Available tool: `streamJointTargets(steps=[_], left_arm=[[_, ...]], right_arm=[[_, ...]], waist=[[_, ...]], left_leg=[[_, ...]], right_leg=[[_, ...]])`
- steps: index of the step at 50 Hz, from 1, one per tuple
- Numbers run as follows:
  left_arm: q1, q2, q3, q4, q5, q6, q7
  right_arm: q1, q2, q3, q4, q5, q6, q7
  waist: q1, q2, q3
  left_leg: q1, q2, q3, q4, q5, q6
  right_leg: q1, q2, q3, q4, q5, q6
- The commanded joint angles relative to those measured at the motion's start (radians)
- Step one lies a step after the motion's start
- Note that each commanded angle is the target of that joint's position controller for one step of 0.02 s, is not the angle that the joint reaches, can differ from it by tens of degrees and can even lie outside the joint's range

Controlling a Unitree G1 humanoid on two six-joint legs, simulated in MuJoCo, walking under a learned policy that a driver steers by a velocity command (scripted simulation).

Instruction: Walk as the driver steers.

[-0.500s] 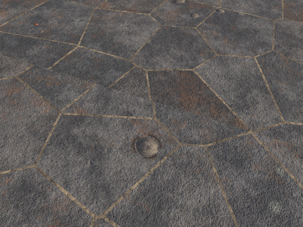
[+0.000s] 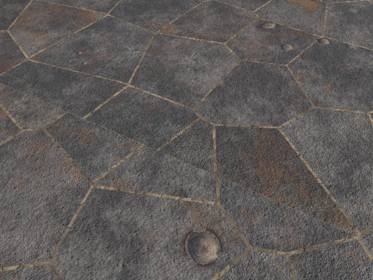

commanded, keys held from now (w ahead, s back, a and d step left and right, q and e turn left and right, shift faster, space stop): w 0.14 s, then w+e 0.72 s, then w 0.14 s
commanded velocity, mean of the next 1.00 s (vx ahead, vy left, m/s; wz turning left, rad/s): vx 0.50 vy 0.00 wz -0.35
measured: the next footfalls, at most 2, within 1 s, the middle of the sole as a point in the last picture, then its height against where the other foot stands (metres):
left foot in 0.22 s outside the picture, level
right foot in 0.80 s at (249, 258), level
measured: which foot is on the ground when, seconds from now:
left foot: up 0.00-0.20, down 0.22-0.84, up 0.86-1.00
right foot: down 0.00-0.22, up 0.24-0.78, down 0.80-1.00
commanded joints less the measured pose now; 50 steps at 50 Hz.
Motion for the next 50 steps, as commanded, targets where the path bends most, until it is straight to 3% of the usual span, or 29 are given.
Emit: streamJointTargets(steps=[1, 5, 8, 10, 11, 12, 13, 14, 15, 16, 17, 18, 19, 21, 24, 26, 28, 32, 37, 40, 41, 42, 43, 44, 45, 46, 47, 48, 50], left_arm=[[-0.014, 0.159, 0.027, -0.056, -0.010, -0.011, 0.017], [0.069, 0.165, 0.032, -0.023, -0.020, 0.006, 0.019], [0.082, 0.176, 0.041, -0.012, -0.023, 0.023, 0.025], [0.041, 0.187, 0.043, -0.025, -0.023, 0.033, 0.025], [0.026, 0.162, 0.033, -0.039, -0.015, 0.035, 0.023], [0.034, 0.115, 0.013, -0.074, 0.007, 0.031, 0.022], [0.170, -0.014, -0.018, -0.066, -0.019, 0.009, 0.014], [0.095, 0.121, 0.013, -0.058, -0.048, -0.006, 0.015], [0.006, 0.161, 0.028, -0.086, -0.061, -0.013, 0.017], [-0.033, 0.147, 0.030, -0.091, -0.056, -0.010, 0.026], [-0.049, 0.133, 0.039, -0.091, -0.042, 0.000, 0.031], [0.032, -0.029, -0.025, -0.059, 0.123, -0.017, -0.012], [0.047, -0.042, -0.017, -0.044, 0.118, -0.018, -0.037], [0.014, 0.018, -0.003, -0.040, 0.064, -0.020, -0.071], [-0.087, 0.015, -0.012, -0.073, 0.062, -0.009, -0.087], [-0.162, 0.009, -0.021, -0.106, 0.059, -0.001, -0.085], [-0.219, 0.002, -0.028, -0.131, 0.061, 0.012, -0.084], [-0.290, 0.017, -0.023, -0.172, 0.052, 0.033, -0.073], [-0.357, 0.037, -0.004, -0.209, 0.049, 0.035, -0.062], [-0.229, 0.108, 0.032, -0.200, 0.019, 0.001, -0.036], [-0.033, 0.152, 0.053, -0.156, 0.014, -0.005, -0.010], [0.217, 0.210, 0.074, -0.103, 0.024, 0.003, 0.014], [0.362, 0.217, 0.067, -0.025, 0.049, 0.003, 0.006], [0.316, 0.239, 0.094, -0.011, 0.056, -0.021, 0.004], [0.195, 0.209, 0.091, -0.022, 0.033, -0.035, 0.003], [0.118, 0.118, 0.059, -0.030, 0.020, -0.041, -0.005], [0.056, 0.050, 0.035, -0.038, 0.017, -0.043, -0.013], [0.008, 0.013, 0.017, -0.054, 0.022, -0.036, -0.021], [-0.028, 0.016, 0.011, -0.086, 0.034, -0.042, -0.028]], right_arm=[[-0.071, -0.026, 0.001, -0.060, 0.002, -0.012, 0.012], [-0.185, -0.028, 0.011, -0.103, 0.013, -0.018, 0.035], [-0.200, -0.053, 0.006, -0.129, 0.015, -0.028, 0.052], [-0.061, -0.104, -0.020, -0.101, 0.014, -0.036, 0.051], [0.123, -0.161, -0.047, -0.048, 0.011, -0.039, 0.042], [0.313, -0.251, -0.069, -0.019, -0.006, -0.036, 0.029], [0.339, -0.280, -0.072, 0.003, -0.012, -0.029, 0.037], [0.305, -0.167, -0.043, -0.012, -0.008, -0.030, 0.036], [0.218, -0.121, -0.029, -0.028, -0.005, -0.032, 0.032], [0.140, -0.098, -0.020, -0.039, -0.008, -0.035, 0.033], [0.095, -0.072, -0.015, -0.039, -0.010, -0.037, 0.036], [0.173, 0.009, 0.013, -0.010, -0.103, -0.035, 0.007], [0.195, 0.036, 0.015, -0.001, -0.111, -0.031, 0.004], [0.181, 0.032, 0.016, -0.003, -0.102, -0.042, 0.016], [0.220, 0.027, 0.025, 0.021, -0.122, -0.052, 0.025], [0.233, 0.012, 0.028, 0.028, -0.127, -0.056, 0.033], [0.265, 0.011, 0.035, 0.041, -0.115, -0.060, 0.040], [0.353, -0.029, 0.031, 0.081, -0.111, -0.064, 0.048], [0.396, -0.074, 0.001, 0.104, -0.096, -0.031, 0.031], [0.394, -0.099, -0.010, 0.096, -0.109, -0.021, 0.021], [0.458, -0.027, 0.015, 0.077, -0.127, -0.034, 0.022], [0.388, -0.007, 0.044, 0.017, -0.144, -0.051, 0.055], [0.286, -0.028, 0.037, -0.003, -0.099, -0.045, 0.097], [0.141, -0.013, 0.034, -0.037, -0.066, -0.043, 0.100], [0.100, -0.042, 0.029, -0.049, -0.079, -0.047, 0.081], [0.121, -0.050, 0.023, -0.054, -0.099, -0.047, 0.058], [0.156, 0.001, 0.034, -0.048, -0.100, -0.039, 0.045], [0.189, 0.050, 0.045, -0.035, -0.101, -0.026, 0.038], [0.195, 0.036, 0.044, -0.026, -0.088, -0.009, 0.042]], waist=[[-0.015, -0.078, 0.072], [0.023, -0.075, 0.100], [0.001, -0.088, 0.092], [-0.089, -0.112, 0.011], [-0.169, -0.100, -0.109], [-0.218, 0.035, -0.288], [-0.141, 0.303, -0.413], [-0.173, 0.165, -0.329], [-0.160, 0.117, -0.186], [-0.126, 0.034, -0.118], [-0.100, 0.026, -0.059], [-0.078, 0.042, 0.007], [-0.075, 0.029, 0.026], [-0.064, 0.026, 0.025], [-0.063, 0.013, 0.040], [-0.062, -0.001, 0.038], [-0.069, 0.012, 0.042], [-0.079, 0.022, 0.083], [-0.074, 0.039, 0.101], [0.002, 0.057, 0.001], [0.015, -0.006, -0.205], [0.131, -0.119, -0.342], [0.166, -0.093, -0.361], [0.180, -0.039, -0.131], [0.135, -0.077, -0.023], [0.064, -0.085, -0.021], [0.003, -0.092, -0.007], [-0.052, -0.079, 0.013], [-0.070, -0.068, 0.030]], left_leg=[[0.047, -0.025, 0.030, -0.175, 0.142, -0.009], [0.027, -0.052, 0.039, -0.291, 0.113, -0.001], [0.061, -0.070, 0.035, -0.349, 0.003, 0.032], [0.285, -0.126, 0.073, -0.387, -0.049, 0.062], [0.554, -0.115, 0.061, -0.368, -0.024, 0.095], [0.877, 0.108, -0.185, -0.345, -0.032, 0.159], [1.145, 0.300, -0.635, -0.491, -0.219, 0.294], [1.069, 0.259, -0.608, -0.539, -0.298, 0.246], [0.931, 0.231, -0.436, -0.554, -0.243, 0.195], [0.787, 0.195, -0.321, -0.587, -0.150, 0.172], [0.682, 0.157, -0.223, -0.627, -0.102, 0.156], [0.594, 0.146, -0.190, -0.675, -0.128, 0.208], [0.592, 0.140, -0.148, -0.704, -0.113, 0.222], [0.608, 0.124, -0.042, -0.734, -0.080, 0.220], [0.634, 0.137, 0.080, -0.757, 0.094, 0.230], [0.618, 0.121, 0.171, -0.758, 0.204, 0.232], [0.584, 0.099, 0.240, -0.757, 0.266, 0.220], [0.734, 0.138, 0.262, -0.733, 0.363, 0.204], [0.957, 0.183, 0.297, -0.650, 0.493, 0.179], [0.841, 0.139, 0.369, -0.380, 0.814, 0.120], [0.526, 0.086, 0.371, -0.112, 0.696, 0.038], [0.175, -0.045, 0.316, 0.162, 0.065, -0.042], [0.009, -0.166, 0.135, 0.410, -0.534, -0.042], [-0.167, -0.125, -0.009, 0.473, -0.504, -0.005], [-0.147, -0.067, -0.048, 0.477, -0.447, 0.011], [-0.052, -0.042, -0.057, 0.441, -0.408, 0.027], [0.051, -0.014, -0.055, 0.393, -0.363, 0.038], [0.139, -0.002, -0.047, 0.367, -0.342, 0.037], [0.140, -0.008, -0.010, 0.300, -0.269, 0.023]], right_leg=[[-0.085, -0.258, 0.137, -0.136, 0.140, -0.131], [0.049, -0.300, 0.133, -0.088, 0.152, -0.127], [0.140, -0.346, 0.160, -0.010, 0.244, -0.108], [0.127, -0.318, 0.151, 0.148, 0.506, -0.083], [0.032, -0.257, 0.115, 0.354, 0.540, -0.054], [-0.191, -0.171, 0.061, 0.695, 0.214, -0.014], [-0.541, -0.015, 0.108, 0.987, -0.408, 0.031], [-0.631, -0.073, 0.215, 1.089, -0.404, 0.021], [-0.676, -0.119, 0.192, 1.093, -0.307, 0.010], [-0.630, -0.168, 0.174, 1.056, -0.215, 0.016], [-0.592, -0.195, 0.173, 1.001, -0.158, 0.019], [-0.554, -0.201, 0.217, 1.011, -0.068, -0.002], [-0.577, -0.194, 0.216, 0.992, -0.036, -0.011], [-0.627, -0.190, 0.212, 0.941, 0.025, -0.028], [-0.716, -0.204, 0.210, 0.848, 0.162, -0.016], [-0.705, -0.212, 0.164, 0.732, 0.246, 0.003], [-0.633, -0.200, 0.102, 0.627, 0.297, 0.016], [-0.654, -0.168, 0.077, 0.486, 0.283, 0.006], [-0.640, -0.107, 0.034, 0.371, 0.059, -0.024], [-0.293, 0.016, -0.045, 0.356, 0.124, -0.091], [0.176, -0.028, 0.077, 0.520, 0.257, -0.193], [0.549, -0.182, 0.431, 0.365, 0.209, -0.324], [0.653, -0.328, 0.736, 0.172, 0.209, -0.359], [0.522, -0.317, 0.665, 0.121, 0.151, -0.275], [0.304, -0.298, 0.569, 0.104, 0.113, -0.257], [0.138, -0.280, 0.517, 0.091, 0.108, -0.257], [-0.023, -0.263, 0.459, 0.060, 0.138, -0.247], [-0.175, -0.254, 0.428, 0.021, 0.131, -0.236], [-0.291, -0.230, 0.371, -0.031, 0.076, -0.223]])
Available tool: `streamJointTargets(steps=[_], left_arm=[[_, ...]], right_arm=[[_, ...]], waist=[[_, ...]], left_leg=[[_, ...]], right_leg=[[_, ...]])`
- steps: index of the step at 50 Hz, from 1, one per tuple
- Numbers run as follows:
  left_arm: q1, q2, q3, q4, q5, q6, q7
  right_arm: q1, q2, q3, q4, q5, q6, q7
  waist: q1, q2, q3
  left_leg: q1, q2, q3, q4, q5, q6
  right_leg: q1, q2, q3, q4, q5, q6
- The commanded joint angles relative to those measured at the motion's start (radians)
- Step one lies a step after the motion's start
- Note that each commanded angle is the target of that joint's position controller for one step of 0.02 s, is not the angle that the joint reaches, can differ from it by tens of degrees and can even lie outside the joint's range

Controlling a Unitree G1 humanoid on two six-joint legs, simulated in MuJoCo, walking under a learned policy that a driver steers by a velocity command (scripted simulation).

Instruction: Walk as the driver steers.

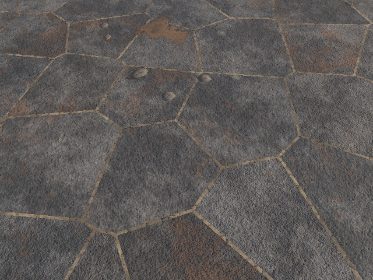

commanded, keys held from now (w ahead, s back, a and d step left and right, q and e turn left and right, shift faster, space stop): w+q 0.42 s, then q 0.10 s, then no key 0.48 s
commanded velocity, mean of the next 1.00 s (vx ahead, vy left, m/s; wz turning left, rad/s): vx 0.32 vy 0.00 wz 0.22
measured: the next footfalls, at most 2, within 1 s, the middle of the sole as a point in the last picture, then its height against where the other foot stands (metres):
left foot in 0.32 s outside the picture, level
right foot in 0.72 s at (198, 269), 0.11 m lower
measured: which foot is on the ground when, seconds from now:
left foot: up 0.00-0.30, down 0.32-0.70, up 0.72-1.00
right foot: down 0.00-0.34, up 0.36-0.70, down 0.72-1.00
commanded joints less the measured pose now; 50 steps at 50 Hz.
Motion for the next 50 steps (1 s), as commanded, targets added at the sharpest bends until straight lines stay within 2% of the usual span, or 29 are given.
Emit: streamJointTargets(steps=[1, 7, 8, 12, 15, 16, 17, 18, 19, 20, 21, 23, 25, 27, 30, 32, 33, 34, 36, 37, 38, 39, 41, 42, 43, 44, 45, 47, 50], left_arm=[[-0.050, 0.034, -0.012, -0.079, 0.018, -0.027, -0.014], [0.112, 0.086, -0.009, -0.034, 0.030, -0.021, -0.039], [0.112, 0.089, -0.013, -0.035, 0.062, -0.019, -0.041], [0.112, 0.084, -0.021, -0.034, 0.046, -0.017, -0.002], [0.015, 0.151, -0.007, -0.062, 0.059, -0.017, 0.001], [0.006, 0.156, -0.003, -0.076, 0.055, -0.022, -0.010], [0.112, 0.056, -0.029, -0.074, 0.080, -0.021, -0.028], [0.129, -0.010, -0.051, -0.102, 0.073, -0.024, -0.058], [-0.112, 0.025, -0.046, -0.202, 0.030, -0.015, -0.059], [-0.200, 0.081, -0.035, -0.223, 0.036, -0.004, -0.027], [-0.170, 0.091, -0.036, -0.221, 0.046, 0.007, -0.002], [-0.151, 0.035, -0.054, -0.235, 0.083, 0.034, 0.021], [-0.157, 0.029, -0.062, -0.278, 0.072, 0.039, 0.027], [-0.174, 0.046, -0.060, -0.270, 0.058, 0.014, 0.009], [-0.241, 0.032, -0.063, -0.299, 0.024, 0.046, -0.007], [-0.298, 0.088, -0.047, -0.315, 0.032, 0.054, 0.002], [-0.382, 0.085, -0.033, -0.371, -0.053, 0.028, 0.020], [-0.374, 0.064, -0.038, -0.356, -0.064, 0.009, 0.015], [-0.160, 0.038, -0.030, -0.269, -0.024, -0.007, 0.000], [0.041, 0.092, -0.012, -0.204, -0.008, -0.002, -0.004], [0.091, 0.068, -0.018, -0.165, -0.039, 0.004, -0.018], [0.077, 0.059, -0.017, -0.172, -0.044, 0.021, -0.019], [-0.057, 0.086, -0.019, -0.185, -0.031, 0.055, 0.010], [-0.154, 0.114, -0.012, -0.202, -0.012, 0.074, 0.042], [-0.228, 0.127, -0.012, -0.226, -0.006, 0.082, 0.059], [-0.268, 0.113, -0.020, -0.223, 0.009, 0.084, 0.063], [-0.276, 0.097, -0.026, -0.218, 0.014, 0.081, 0.060], [-0.262, 0.077, -0.026, -0.195, -0.012, 0.083, 0.070], [-0.125, 0.067, -0.020, -0.138, -0.020, 0.102, 0.073]], right_arm=[[0.084, -0.009, 0.005, -0.013, 0.013, 0.013, 0.000], [-0.160, -0.029, 0.004, -0.077, 0.016, 0.020, 0.024], [-0.088, -0.036, 0.000, -0.062, 0.002, 0.016, 0.030], [-0.155, -0.094, -0.031, -0.104, 0.018, -0.001, 0.021], [0.044, -0.136, -0.066, -0.076, 0.048, -0.010, 0.010], [0.212, -0.166, -0.085, -0.022, 0.050, -0.034, -0.001], [0.333, -0.193, -0.089, -0.010, 0.039, -0.042, -0.010], [0.428, -0.156, -0.052, 0.015, 0.013, -0.043, 0.004], [0.405, -0.150, -0.061, 0.037, 0.000, -0.068, 0.003], [0.274, -0.117, -0.049, 0.027, 0.031, -0.076, 0.012], [0.189, -0.067, -0.026, 0.011, 0.031, -0.067, 0.017], [0.033, -0.009, 0.004, -0.036, 0.026, -0.055, 0.017], [0.016, -0.048, -0.003, -0.058, 0.032, -0.065, -0.004], [0.062, -0.073, -0.008, -0.066, 0.029, -0.079, -0.026], [0.177, -0.128, -0.018, -0.041, 0.024, -0.062, 0.003], [0.284, -0.104, -0.014, -0.035, 0.062, -0.064, 0.006], [0.237, -0.086, -0.035, -0.042, 0.170, -0.006, -0.059], [0.257, -0.080, -0.029, -0.039, 0.154, 0.029, -0.085], [0.273, -0.024, -0.021, -0.033, 0.106, 0.071, -0.091], [0.332, 0.051, -0.001, -0.031, 0.102, 0.066, -0.073], [0.420, 0.022, 0.020, -0.038, 0.124, 0.059, -0.058], [0.376, -0.034, 0.013, -0.060, 0.132, 0.053, -0.049], [0.209, -0.042, 0.007, -0.116, 0.133, 0.069, -0.053], [0.152, -0.047, 0.005, -0.133, 0.147, 0.093, -0.073], [0.088, -0.103, -0.014, -0.140, 0.135, 0.118, -0.092], [0.098, -0.100, -0.023, -0.130, 0.113, 0.129, -0.102], [0.150, -0.074, -0.025, -0.107, 0.094, 0.129, -0.106], [0.160, -0.016, -0.012, -0.093, 0.086, 0.119, -0.100], [0.111, 0.029, -0.001, -0.069, 0.099, 0.105, -0.088]], waist=[[-0.065, -0.041, 0.043], [0.004, -0.074, 0.039], [-0.027, -0.098, 0.029], [-0.023, -0.065, 0.061], [-0.126, -0.057, 0.011], [-0.180, 0.007, -0.029], [-0.166, 0.189, -0.191], [-0.178, 0.213, -0.286], [-0.223, 0.105, -0.008], [-0.175, 0.009, 0.107], [-0.112, -0.072, 0.032], [-0.017, -0.030, 0.066], [-0.002, -0.002, -0.004], [-0.054, -0.056, -0.012], [-0.066, 0.010, 0.056], [-0.113, -0.025, 0.067], [-0.153, 0.015, 0.039], [-0.153, 0.000, 0.017], [-0.085, 0.002, -0.069], [-0.026, -0.164, -0.214], [-0.017, -0.214, -0.407], [0.008, -0.168, -0.449], [-0.043, -0.026, -0.328], [-0.076, -0.048, -0.246], [-0.089, -0.019, -0.123], [-0.117, -0.056, -0.067], [-0.136, -0.092, -0.071], [-0.140, -0.110, -0.042], [-0.076, -0.170, -0.111]], left_leg=[[-0.060, 0.029, 0.018, -0.081, 0.151, -0.009], [-0.004, -0.029, 0.089, -0.457, 0.463, -0.025], [0.020, -0.028, 0.075, -0.318, 0.530, -0.014], [-0.161, -0.031, 0.063, -0.396, 0.311, 0.035], [0.226, -0.134, 0.160, -0.434, 0.236, 0.078], [0.454, -0.193, 0.170, -0.493, 0.279, 0.105], [0.767, -0.055, -0.114, -0.551, 0.433, 0.308], [0.939, 0.150, -0.603, -0.732, 0.384, 0.479], [0.769, 0.178, -0.679, -0.837, 0.097, 0.391], [0.588, 0.174, -0.602, -0.805, 0.072, 0.362], [0.443, 0.146, -0.548, -0.812, 0.119, 0.370], [0.170, 0.093, -0.374, -0.850, 0.367, 0.329], [0.085, -0.021, -0.217, -0.807, 0.539, 0.260], [-0.016, -0.184, -0.042, -0.671, 0.349, 0.168], [-0.218, -0.133, -0.136, -0.648, 0.146, 0.176], [-0.009, -0.084, -0.236, -0.512, 0.123, 0.179], [0.168, -0.107, -0.211, -0.430, 0.193, 0.137], [0.259, -0.130, -0.193, -0.312, 0.196, 0.113], [0.149, -0.176, -0.121, -0.067, 0.136, 0.074], [-0.212, -0.259, -0.066, 0.265, -0.363, 0.007], [-0.371, -0.215, -0.131, 0.502, -0.539, -0.019], [-0.452, -0.156, -0.162, 0.593, -0.506, -0.041], [-0.432, -0.084, -0.109, 0.594, -0.401, -0.095], [-0.377, -0.046, -0.124, 0.516, -0.261, -0.113], [-0.270, -0.052, -0.081, 0.414, -0.139, -0.125], [-0.152, -0.057, -0.056, 0.366, -0.074, -0.132], [-0.063, -0.062, -0.034, 0.322, -0.034, -0.137], [0.052, -0.043, 0.001, -0.152, 0.111, -0.132], [0.221, -0.101, 0.064, -0.508, 0.156, -0.134]], right_leg=[[-0.131, -0.270, 0.242, -0.254, 0.125, -0.187], [-0.054, -0.272, 0.114, -0.208, 0.382, -0.157], [-0.035, -0.296, 0.112, -0.169, 0.414, -0.153], [0.297, -0.360, 0.093, -0.085, 0.592, -0.097], [0.201, -0.308, -0.036, 0.130, 0.919, -0.046], [0.072, -0.233, -0.065, 0.364, 0.828, -0.025], [-0.152, -0.105, -0.062, 0.781, 0.238, 0.050], [-0.455, 0.031, 0.038, 1.021, -0.449, 0.086], [-0.679, -0.047, 0.159, 1.004, -0.371, 0.053], [-0.688, -0.116, 0.168, 0.985, -0.293, 0.074], [-0.564, -0.144, 0.164, 0.922, -0.227, 0.068], [-0.396, -0.210, 0.133, 0.740, -0.181, 0.100], [-0.287, -0.198, 0.067, 0.614, 0.031, 0.126], [-0.190, -0.174, 0.019, 0.261, 0.490, 0.125], [0.033, -0.159, -0.029, 0.159, 0.639, 0.133], [-0.100, -0.179, -0.012, 0.045, 0.580, 0.155], [-0.193, -0.138, 0.039, -0.117, 0.630, 0.121], [-0.176, -0.154, 0.040, -0.220, 0.723, 0.109], [0.107, -0.202, -0.005, -0.224, 0.947, 0.088], [0.584, -0.403, 0.114, 0.057, 1.453, -0.027], [0.823, -0.568, 0.267, 0.216, 1.459, -0.186], [0.796, -0.573, 0.310, 0.195, 1.271, -0.231], [0.492, -0.558, 0.341, 0.076, 0.821, -0.264], [0.260, -0.602, 0.416, -0.045, 0.470, -0.273], [0.008, -0.533, 0.374, -0.160, 0.240, -0.241], [-0.159, -0.458, 0.286, -0.182, 0.199, -0.204], [-0.234, -0.393, 0.197, -0.180, 0.216, -0.176], [-0.256, -0.244, -0.001, -0.150, 0.193, -0.102], [-0.141, -0.271, 0.043, -0.114, 0.085, -0.094]])
Over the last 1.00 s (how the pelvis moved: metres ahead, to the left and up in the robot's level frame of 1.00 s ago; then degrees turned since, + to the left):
0.57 -0.07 -0.01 -24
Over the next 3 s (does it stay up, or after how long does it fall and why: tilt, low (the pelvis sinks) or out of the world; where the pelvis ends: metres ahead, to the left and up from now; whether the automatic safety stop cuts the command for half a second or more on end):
stays up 0.53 0.15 -0.12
